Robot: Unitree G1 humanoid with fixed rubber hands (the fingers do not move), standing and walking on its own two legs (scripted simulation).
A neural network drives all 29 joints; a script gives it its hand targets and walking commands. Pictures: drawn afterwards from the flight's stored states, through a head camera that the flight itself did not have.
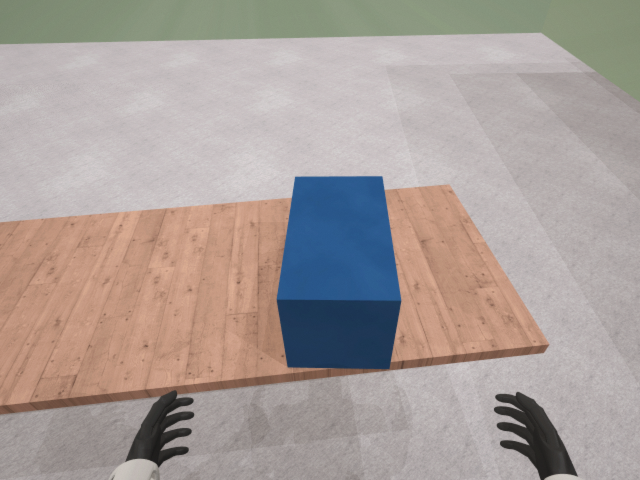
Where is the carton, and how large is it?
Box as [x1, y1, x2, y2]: [277, 176, 400, 368]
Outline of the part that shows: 295,177 277,293 277,304 287,366 389,368 400,305 400,295 382,177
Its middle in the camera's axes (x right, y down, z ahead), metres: +0.03 +0.05 +0.73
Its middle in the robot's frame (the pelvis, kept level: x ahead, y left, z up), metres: +0.51 +0.00 -0.06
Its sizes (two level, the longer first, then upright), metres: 0.320 0.178 0.188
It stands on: a table, 0.63 m high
